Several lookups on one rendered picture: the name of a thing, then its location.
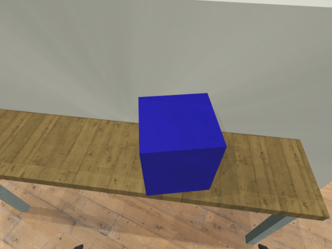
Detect carton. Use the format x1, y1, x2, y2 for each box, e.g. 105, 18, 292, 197
139, 93, 227, 196

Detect table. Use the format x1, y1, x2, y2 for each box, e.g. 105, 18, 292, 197
0, 109, 330, 245

